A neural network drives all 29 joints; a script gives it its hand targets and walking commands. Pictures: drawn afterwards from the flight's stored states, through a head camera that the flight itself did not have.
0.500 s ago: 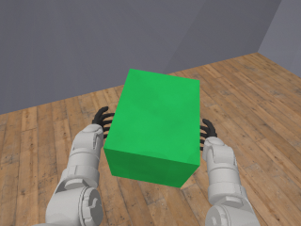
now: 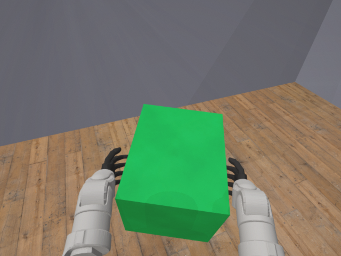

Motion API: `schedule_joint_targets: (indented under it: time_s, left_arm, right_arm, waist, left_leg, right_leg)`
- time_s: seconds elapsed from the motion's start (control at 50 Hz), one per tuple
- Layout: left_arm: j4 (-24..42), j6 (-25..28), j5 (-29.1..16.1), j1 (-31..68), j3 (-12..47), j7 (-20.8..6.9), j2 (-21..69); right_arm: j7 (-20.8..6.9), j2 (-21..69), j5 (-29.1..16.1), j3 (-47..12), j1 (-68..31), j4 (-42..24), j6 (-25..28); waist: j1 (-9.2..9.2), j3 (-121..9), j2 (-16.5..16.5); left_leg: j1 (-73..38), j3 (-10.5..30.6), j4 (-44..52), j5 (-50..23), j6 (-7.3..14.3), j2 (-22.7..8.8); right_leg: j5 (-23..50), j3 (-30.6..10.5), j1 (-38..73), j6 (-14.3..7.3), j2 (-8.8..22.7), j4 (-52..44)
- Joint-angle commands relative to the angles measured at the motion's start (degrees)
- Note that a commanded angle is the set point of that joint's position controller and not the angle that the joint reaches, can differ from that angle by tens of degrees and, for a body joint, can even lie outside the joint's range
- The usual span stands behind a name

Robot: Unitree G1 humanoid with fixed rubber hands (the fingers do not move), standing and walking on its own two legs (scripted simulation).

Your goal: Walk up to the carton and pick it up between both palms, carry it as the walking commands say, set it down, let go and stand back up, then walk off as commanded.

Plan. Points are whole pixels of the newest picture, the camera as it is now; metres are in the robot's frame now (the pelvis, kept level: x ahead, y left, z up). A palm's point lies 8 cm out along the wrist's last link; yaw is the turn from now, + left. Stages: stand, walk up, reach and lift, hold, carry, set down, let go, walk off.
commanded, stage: reach and lift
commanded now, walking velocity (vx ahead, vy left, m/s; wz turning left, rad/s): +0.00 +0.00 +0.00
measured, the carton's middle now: (174, 171) +0.36 +0.00 -0.01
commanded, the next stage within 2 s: hold in 0.80 s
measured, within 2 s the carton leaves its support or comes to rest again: neither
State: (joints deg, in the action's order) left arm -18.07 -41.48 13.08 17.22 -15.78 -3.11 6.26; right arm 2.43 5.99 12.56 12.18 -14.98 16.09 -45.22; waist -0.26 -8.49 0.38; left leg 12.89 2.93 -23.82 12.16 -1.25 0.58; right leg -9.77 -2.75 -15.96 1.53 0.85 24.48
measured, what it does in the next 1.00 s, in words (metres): stands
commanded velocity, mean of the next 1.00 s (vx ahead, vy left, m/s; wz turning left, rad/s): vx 0.00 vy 0.00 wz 0.00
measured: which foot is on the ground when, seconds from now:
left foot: down 0.00-1.00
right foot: down 0.00-1.00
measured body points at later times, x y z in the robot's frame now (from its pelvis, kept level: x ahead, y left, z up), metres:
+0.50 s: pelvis +0.00 +0.00 +0.00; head -0.05 -0.01 +0.45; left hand +0.30 +0.17 +0.04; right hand +0.29 -0.16 +0.03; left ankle +0.00 +0.13 -0.74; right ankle +0.03 -0.13 -0.74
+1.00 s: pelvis +0.00 +0.00 +0.00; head -0.05 -0.01 +0.45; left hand +0.29 +0.16 +0.04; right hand +0.28 -0.16 +0.02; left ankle +0.00 +0.13 -0.74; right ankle +0.03 -0.13 -0.74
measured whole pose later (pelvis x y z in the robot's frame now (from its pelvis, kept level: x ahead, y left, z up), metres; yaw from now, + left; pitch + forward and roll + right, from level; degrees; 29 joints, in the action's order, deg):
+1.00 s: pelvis +0.00 +0.00 +0.00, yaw +0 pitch +1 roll +0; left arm -12.3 -43.6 13.1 13.3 -14.1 -2.6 7.3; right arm 1.3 6.2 12.6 10.9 -10.8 12.7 -45.1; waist -0.6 -8.4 0.4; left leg 12.9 3.0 -23.8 11.9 -1.2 0.6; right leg -9.5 -2.8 -15.9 1.4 0.8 24.5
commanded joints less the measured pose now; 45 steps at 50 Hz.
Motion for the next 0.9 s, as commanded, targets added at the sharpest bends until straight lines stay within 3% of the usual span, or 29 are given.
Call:
schedule_joint_targets:
  time_s: [0.0,0.08,0.24,0.4,0.48,0.66,0.68,0.88]
  left_arm:
    - [4.4,2.3,-15.2,35.3,34.6,-14.7,57.4]
    - [6.3,2.1,-15.6,33.8,36.5,-14.3,57.8]
    - [7.0,1.4,-15.0,30.9,36.1,-14.3,57.3]
    - [8.7,1.0,-15.5,27.5,37.9,-14.1,57.6]
    - [11.5,1.0,-16.3,28.4,39.4,-14.0,57.0]
    - [11.3,0.5,-16.0,27.5,39.3,-13.9,56.3]
    - [11.6,0.6,-16.1,27.0,39.6,-13.9,56.4]
    - [11.6,0.0,-15.5,24.8,39.1,-13.8,56.3]
  right_arm:
    - [-19.1,57.4,-15.7,-33.4,-42.2,-8.1,5.1]
    - [-19.1,57.3,-16.0,-33.8,-39.3,-8.4,5.1]
    - [-19.0,57.0,-15.8,-34.1,-36.8,-9.1,4.5]
    - [-18.6,56.6,-16.8,-37.0,-36.4,-14.0,4.6]
    - [-18.3,56.8,-17.1,-37.3,-35.3,-14.4,4.6]
    - [-18.0,56.3,-16.8,-37.6,-34.2,-14.6,4.3]
    - [-18.0,56.4,-16.6,-37.8,-34.2,-15.1,4.4]
    - [-18.1,55.7,-16.6,-38.2,-32.6,-16.2,3.9]
  waist:
    - [-0.12,-12.8,-0.4]
    - [0.03,-14.6,1.1]
    - [-0.27,-13.3,0.7]
    - [-0.45,-15.9,0.3]
    - [0.2,-15.8,0.7]
    - [0.12,-13.8,0.9]
    - [0.07,-14.3,-0.3]
    - [0.05,-14.2,0.8]
  left_leg:
    - [-7.9,-0.5,3.5,-6.0,1.1,5.0]
    - [-8.7,-0.2,3.5,-9.8,0.6,4.8]
    - [-8.9,0.1,3.7,-10.5,0.7,4.8]
    - [-9.9,0.1,3.3,-15.5,0.6,5.3]
    - [-9.7,0.3,3.3,-14.5,0.8,5.4]
    - [-7.9,0.0,3.6,-10.5,1.0,5.6]
    - [-9.1,0.1,3.3,-11.4,1.0,5.4]
    - [-8.3,0.1,3.9,-10.3,1.1,5.5]
  right_leg:
    - [5.7,0.4,17.1,-1.2,-6.9,-2.9]
    - [9.1,0.6,18.1,-1.5,-7.2,-2.7]
    - [9.4,0.6,18.1,-1.4,-7.4,-3.1]
    - [14.6,0.4,20.0,-0.8,-7.6,-2.8]
    - [13.9,0.1,19.7,-0.9,-7.4,-2.6]
    - [11.2,0.1,19.3,-1.1,-7.2,-2.7]
    - [11.6,0.2,18.7,-1.1,-7.4,-2.7]
    - [10.9,0.3,19.4,-1.3,-7.4,-2.9]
